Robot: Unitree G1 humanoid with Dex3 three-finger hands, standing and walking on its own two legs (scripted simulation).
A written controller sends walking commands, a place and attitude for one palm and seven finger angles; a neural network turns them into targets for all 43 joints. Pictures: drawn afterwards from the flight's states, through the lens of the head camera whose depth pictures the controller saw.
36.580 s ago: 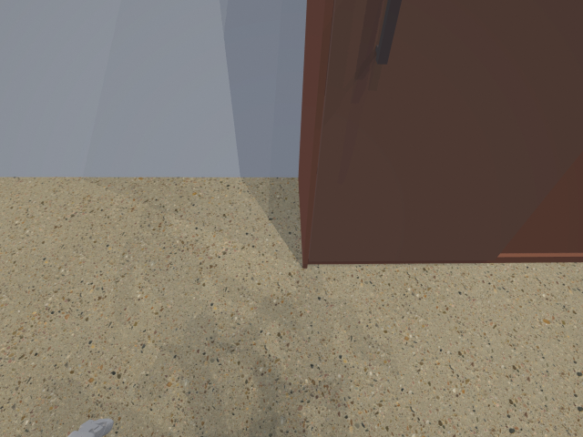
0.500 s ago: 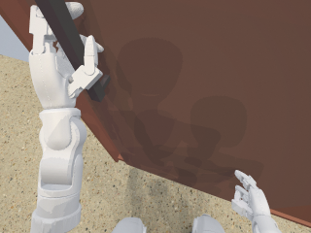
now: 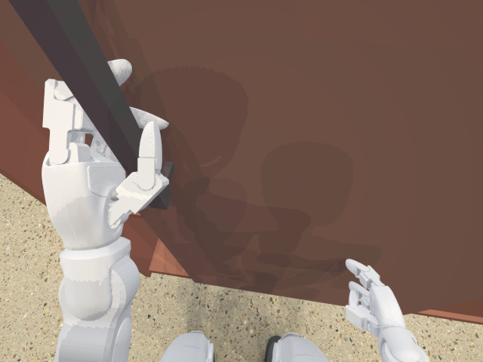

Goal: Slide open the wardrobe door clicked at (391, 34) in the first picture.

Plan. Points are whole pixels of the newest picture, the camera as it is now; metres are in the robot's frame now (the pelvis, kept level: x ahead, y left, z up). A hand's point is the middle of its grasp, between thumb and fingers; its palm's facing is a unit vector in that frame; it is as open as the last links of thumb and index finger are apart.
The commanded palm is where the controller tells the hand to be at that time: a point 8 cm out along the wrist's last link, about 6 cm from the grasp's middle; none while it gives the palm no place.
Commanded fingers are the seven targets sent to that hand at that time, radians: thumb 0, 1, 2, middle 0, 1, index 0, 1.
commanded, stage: step sideways, sliding the door along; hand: left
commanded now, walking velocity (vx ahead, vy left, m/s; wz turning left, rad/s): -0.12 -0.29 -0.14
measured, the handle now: (132, 120) +0.31 +0.13 +0.26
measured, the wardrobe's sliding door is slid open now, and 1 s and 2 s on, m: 0.19 0.33 0.43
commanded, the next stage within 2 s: none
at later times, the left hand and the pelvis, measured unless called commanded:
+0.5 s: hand (225, 181) +0.26 +0.04 +0.24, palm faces +0.13 -0.99 +0.03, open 7.3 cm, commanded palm +0.24 +0.02 +0.23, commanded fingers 0.00 0.90 0.90 -0.45 -1.40 -0.45 -1.40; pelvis -0.09 -0.08 -0.01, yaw -4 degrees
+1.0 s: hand (315, 187) +0.26 -0.04 +0.24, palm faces +0.31 -0.95 -0.03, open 7.1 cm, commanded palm +0.24 -0.06 +0.21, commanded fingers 0.00 0.90 0.90 -0.45 -1.40 -0.45 -1.40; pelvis -0.12 -0.22 -0.01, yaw -1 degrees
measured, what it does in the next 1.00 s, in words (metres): steps to the right: left foot, then right foot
